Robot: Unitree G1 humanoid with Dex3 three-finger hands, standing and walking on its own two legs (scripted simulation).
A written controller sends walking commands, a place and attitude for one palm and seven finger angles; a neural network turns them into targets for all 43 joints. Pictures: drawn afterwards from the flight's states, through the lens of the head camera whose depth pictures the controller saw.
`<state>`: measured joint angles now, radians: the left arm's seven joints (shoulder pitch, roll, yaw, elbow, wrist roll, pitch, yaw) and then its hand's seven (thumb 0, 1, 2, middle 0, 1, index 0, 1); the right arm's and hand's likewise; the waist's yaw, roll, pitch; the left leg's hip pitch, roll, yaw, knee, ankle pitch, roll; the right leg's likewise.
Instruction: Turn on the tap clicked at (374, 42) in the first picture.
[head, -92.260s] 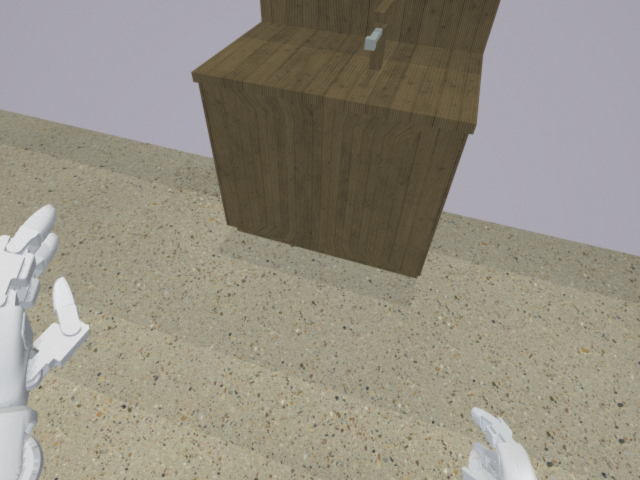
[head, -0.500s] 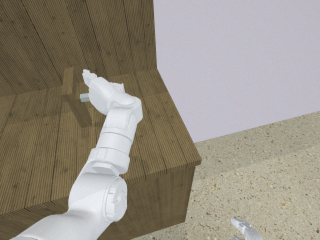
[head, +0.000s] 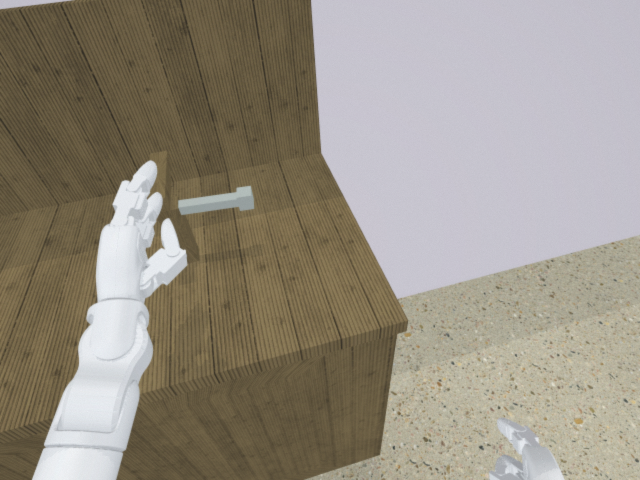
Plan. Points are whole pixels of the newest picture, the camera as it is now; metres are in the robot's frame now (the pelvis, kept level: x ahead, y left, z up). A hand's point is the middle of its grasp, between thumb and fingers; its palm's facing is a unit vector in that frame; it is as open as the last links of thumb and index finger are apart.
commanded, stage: draw the hand back beside the body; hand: left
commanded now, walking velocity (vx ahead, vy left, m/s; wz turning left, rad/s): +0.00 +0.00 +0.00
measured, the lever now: (245, 198) +0.52 +0.18 +0.09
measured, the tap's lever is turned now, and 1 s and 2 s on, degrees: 84 84 84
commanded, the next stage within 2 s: step back with the hand held close in 1.00 s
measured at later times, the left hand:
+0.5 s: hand (115, 294) +0.26 +0.25 +0.16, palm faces +0.31 -0.91 -0.26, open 7.5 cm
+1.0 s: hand (67, 332) +0.21 +0.28 +0.15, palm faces +0.41 -0.85 -0.33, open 7.4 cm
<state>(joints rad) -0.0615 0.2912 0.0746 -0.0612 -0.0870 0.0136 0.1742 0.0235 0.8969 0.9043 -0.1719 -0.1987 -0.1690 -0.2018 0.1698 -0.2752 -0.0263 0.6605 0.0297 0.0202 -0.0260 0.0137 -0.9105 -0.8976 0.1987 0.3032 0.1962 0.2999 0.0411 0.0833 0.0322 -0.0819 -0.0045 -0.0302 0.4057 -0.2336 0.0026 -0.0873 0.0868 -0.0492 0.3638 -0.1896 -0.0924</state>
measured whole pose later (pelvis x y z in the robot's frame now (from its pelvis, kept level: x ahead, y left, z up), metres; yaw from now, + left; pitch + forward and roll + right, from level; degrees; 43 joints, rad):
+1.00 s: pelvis +0.01 +0.04 +0.00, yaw +1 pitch -5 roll -1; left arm 0.40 0.32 0.25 -0.37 -0.09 -0.08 0.11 0.02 0.89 0.90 -0.21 -0.30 -0.21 -0.31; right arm 0.16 -0.21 0.01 0.64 0.01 -0.03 -0.03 0.01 -0.91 -0.90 0.20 0.30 0.20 0.30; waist 0.07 0.06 0.03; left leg -0.07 -0.05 -0.03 0.41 -0.24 0.04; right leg -0.07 0.04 -0.05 0.37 -0.21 -0.05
